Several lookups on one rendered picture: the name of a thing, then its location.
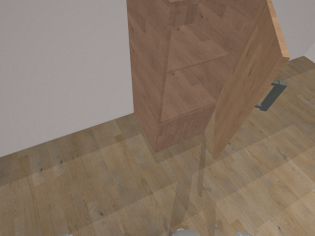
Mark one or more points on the handle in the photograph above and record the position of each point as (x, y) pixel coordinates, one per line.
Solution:
(278, 88)

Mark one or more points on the cupboard door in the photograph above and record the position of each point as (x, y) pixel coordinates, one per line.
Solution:
(262, 56)

